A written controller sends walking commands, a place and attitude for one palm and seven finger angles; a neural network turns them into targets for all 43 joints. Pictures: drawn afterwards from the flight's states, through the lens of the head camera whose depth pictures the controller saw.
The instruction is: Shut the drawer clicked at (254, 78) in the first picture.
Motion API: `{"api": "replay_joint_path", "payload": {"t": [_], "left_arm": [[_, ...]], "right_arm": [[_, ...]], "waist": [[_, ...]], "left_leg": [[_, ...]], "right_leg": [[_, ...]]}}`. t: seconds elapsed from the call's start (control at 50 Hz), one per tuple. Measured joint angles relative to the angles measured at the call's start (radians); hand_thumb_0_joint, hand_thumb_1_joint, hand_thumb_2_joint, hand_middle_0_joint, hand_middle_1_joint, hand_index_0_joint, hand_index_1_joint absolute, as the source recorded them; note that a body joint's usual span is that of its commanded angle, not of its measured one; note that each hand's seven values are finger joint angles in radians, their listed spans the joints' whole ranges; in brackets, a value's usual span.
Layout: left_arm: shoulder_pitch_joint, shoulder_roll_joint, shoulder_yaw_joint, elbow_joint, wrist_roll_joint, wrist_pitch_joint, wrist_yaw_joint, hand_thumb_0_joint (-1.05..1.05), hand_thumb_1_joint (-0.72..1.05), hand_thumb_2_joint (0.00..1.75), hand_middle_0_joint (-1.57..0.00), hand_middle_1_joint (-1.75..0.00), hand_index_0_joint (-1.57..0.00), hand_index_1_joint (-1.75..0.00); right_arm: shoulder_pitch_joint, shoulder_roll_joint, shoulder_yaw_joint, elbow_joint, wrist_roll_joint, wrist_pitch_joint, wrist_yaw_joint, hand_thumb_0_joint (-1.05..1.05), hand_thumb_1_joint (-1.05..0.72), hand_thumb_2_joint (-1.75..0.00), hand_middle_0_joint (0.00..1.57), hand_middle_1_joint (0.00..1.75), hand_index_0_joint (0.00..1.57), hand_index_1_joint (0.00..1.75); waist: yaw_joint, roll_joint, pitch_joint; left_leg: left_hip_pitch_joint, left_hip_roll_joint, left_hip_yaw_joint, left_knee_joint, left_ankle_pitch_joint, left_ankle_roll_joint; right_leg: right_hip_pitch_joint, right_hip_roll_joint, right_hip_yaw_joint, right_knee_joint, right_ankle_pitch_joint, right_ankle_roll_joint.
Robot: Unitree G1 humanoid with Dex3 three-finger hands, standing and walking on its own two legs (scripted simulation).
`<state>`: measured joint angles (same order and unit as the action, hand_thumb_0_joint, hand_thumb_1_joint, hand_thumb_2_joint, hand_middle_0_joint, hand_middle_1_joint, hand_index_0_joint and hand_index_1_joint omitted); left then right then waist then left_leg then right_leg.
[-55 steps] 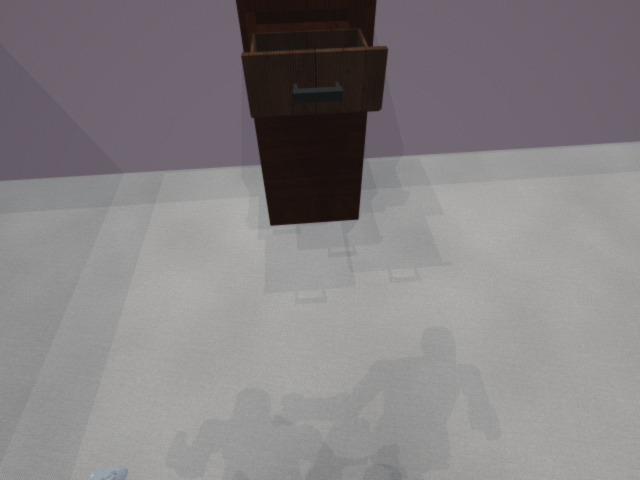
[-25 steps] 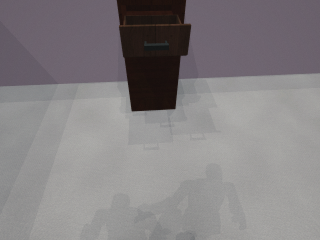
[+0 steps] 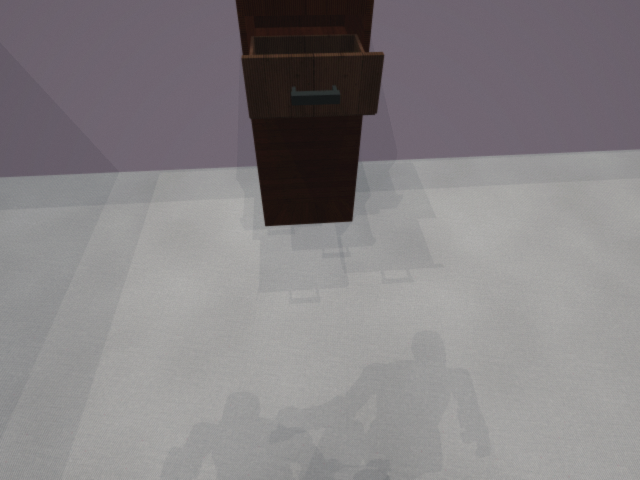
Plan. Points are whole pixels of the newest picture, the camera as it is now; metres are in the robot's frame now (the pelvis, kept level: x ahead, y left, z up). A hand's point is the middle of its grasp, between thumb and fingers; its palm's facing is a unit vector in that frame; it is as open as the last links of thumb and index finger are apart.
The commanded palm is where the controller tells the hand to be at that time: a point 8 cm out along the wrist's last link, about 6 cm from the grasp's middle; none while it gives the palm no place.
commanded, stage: look at it before walking up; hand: left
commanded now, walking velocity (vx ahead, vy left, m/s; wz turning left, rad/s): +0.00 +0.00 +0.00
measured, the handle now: (314, 93) +0.99 +0.08 +0.01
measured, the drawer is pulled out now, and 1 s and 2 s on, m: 0.30 0.30 0.30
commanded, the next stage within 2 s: walk to a spot facing it in 0.54 s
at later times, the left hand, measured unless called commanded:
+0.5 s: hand out of the picture +0.07 +0.25 -0.16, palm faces -0.03 -0.94 -0.34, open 7.4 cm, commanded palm none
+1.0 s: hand out of the picture +0.08 +0.20 -0.19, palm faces -0.14 -0.97 -0.18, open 7.4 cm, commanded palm none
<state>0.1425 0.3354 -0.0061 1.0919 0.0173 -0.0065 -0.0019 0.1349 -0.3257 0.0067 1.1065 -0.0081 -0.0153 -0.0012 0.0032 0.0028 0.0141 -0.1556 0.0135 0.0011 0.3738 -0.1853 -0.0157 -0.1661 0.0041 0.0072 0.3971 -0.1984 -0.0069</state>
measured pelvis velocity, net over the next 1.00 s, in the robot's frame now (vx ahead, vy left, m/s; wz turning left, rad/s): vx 0.06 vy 0.00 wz -0.18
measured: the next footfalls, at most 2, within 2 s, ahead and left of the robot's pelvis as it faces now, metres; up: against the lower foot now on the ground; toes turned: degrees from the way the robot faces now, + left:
right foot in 1.16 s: +0.19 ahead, -0.17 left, +0.00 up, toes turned -23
left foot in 1.52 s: +0.35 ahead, +0.03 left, +0.00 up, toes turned -14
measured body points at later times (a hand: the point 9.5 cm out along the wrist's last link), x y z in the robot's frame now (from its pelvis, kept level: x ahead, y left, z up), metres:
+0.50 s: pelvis +0.01 +0.00 +0.00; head +0.00 +0.00 +0.45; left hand +0.07 +0.29 -0.13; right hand +0.08 -0.29 -0.13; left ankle +0.01 +0.13 -0.74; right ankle +0.01 -0.11 -0.74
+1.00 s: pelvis +0.06 +0.00 -0.01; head +0.06 +0.01 +0.44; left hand +0.08 +0.25 -0.17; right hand +0.01 -0.24 -0.16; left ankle +0.01 +0.13 -0.75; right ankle +0.03 -0.10 -0.71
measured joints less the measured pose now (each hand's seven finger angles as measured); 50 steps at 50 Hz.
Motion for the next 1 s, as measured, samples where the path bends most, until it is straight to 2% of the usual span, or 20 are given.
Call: {"api": "replay_joint_path", "payload": {"t": [0.72,0.86,0.92,0.96,1.0], "left_arm": [[0.019,-0.009,0.003,0.004,-0.001,0.001,0.008,0.01,0.9,0.9,-0.2,-0.3,-0.2,-0.3],[0.132,-0.068,0.024,-0.03,0.005,0.027,-0.012,0.01,0.9,0.9,-0.2,-0.3,-0.2,-0.3],[0.184,-0.093,0.035,-0.038,0.005,0.033,-0.021,0.01,0.9,0.9,-0.2,-0.3,-0.2,-0.3],[0.199,-0.109,0.045,-0.033,0.008,0.042,-0.027,0.01,0.9,0.9,-0.2,-0.3,-0.2,-0.3],[0.191,-0.123,0.053,-0.034,0.012,0.048,-0.034,0.01,0.9,0.9,-0.2,-0.3,-0.2,-0.3]], "right_arm": [[0.004,0.005,0.002,0.013,-0.003,0.005,-0.005,0.0,-0.9,-0.9,0.2,0.3,0.2,0.3],[0.088,0.06,-0.016,-0.024,-0.009,0.008,-0.004,0.0,-0.9,-0.9,0.2,0.3,0.2,0.3],[0.135,0.089,-0.026,-0.038,-0.01,-0.009,-0.006,0.0,-0.9,-0.9,0.2,0.3,0.2,0.3],[0.166,0.107,-0.033,-0.045,-0.01,-0.028,-0.01,0.0,-0.9,-0.9,0.2,0.3,0.2,0.3],[0.199,0.123,-0.037,-0.043,-0.012,-0.043,-0.015,0.0,-0.9,-0.9,0.2,0.3,0.2,0.3]], "waist": [[0.004,0.001,-0.002],[0.018,0.0,-0.031],[0.017,-0.021,-0.029],[0.013,-0.031,-0.019],[0.005,-0.034,0.0]], "left_leg": [[0.015,0.014,0.011,-0.007,-0.011,-0.007],[-0.024,0.042,0.062,0.151,-0.157,0.004],[-0.019,0.041,0.101,0.185,-0.171,0.008],[0.009,0.044,0.14,0.175,-0.197,0.008],[0.049,0.049,0.171,0.138,-0.197,0.001]], "right_leg": [[0.014,0.014,0.011,-0.019,0.001,-0.004],[-0.03,0.043,0.062,0.098,-0.081,-0.011],[-0.076,0.044,0.086,0.214,-0.164,-0.022],[-0.156,0.025,0.045,0.392,-0.234,-0.018],[-0.234,-0.006,-0.006,0.519,-0.246,-0.01]]}}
